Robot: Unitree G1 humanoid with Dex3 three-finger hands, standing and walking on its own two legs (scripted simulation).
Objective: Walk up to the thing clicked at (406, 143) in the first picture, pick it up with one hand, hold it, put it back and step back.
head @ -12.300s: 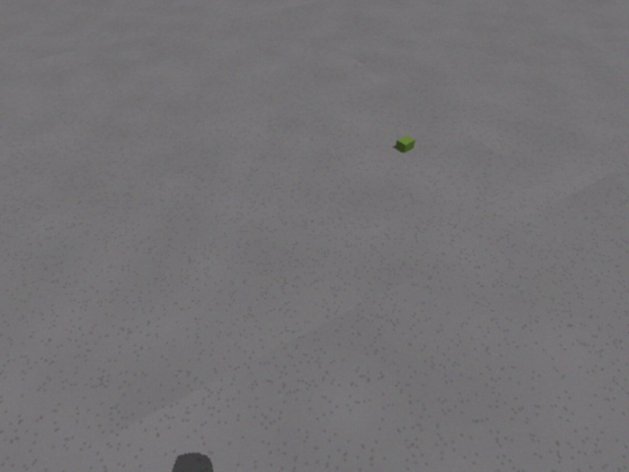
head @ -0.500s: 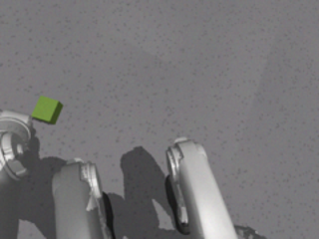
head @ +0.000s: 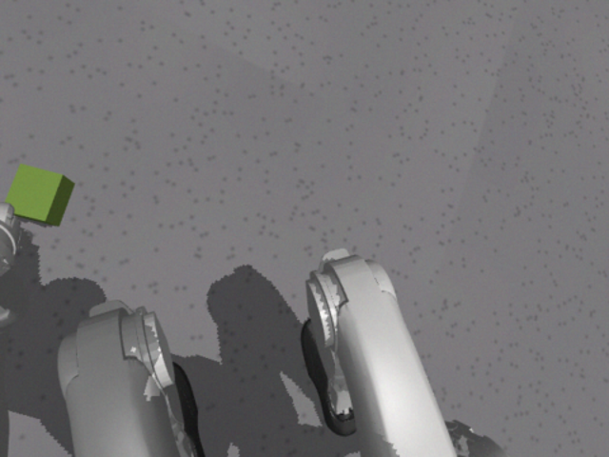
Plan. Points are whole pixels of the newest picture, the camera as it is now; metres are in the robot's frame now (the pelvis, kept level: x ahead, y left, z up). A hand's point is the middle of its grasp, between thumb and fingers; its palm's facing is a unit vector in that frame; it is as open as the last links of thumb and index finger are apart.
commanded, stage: rise first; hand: left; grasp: from above
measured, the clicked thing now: (40, 196) +0.50 +0.32 -0.30
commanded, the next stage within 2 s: approach in 0.20 s
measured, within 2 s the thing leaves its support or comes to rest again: neither
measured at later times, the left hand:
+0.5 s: hand out of the picture +0.44 +0.33 -0.18, palm faces -0.09 -0.44 -0.89, open 13.9 cm
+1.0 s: hand (28, 161) +0.52 +0.29 -0.20, palm faces +0.03 -0.47 -0.88, open 14.3 cm
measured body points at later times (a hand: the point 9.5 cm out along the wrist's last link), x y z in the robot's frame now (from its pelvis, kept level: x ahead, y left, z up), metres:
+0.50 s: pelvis -0.01 +0.00 +0.00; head +0.26 +0.06 +0.35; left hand +0.45 +0.35 -0.13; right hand -0.01 -0.27 -0.09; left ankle +0.07 +0.14 -0.30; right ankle +0.10 -0.13 -0.30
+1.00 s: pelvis +0.00 +0.01 +0.00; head +0.31 +0.07 +0.32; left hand +0.52 +0.31 -0.15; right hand -0.05 -0.24 -0.04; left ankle +0.07 +0.14 -0.30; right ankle +0.10 -0.13 -0.30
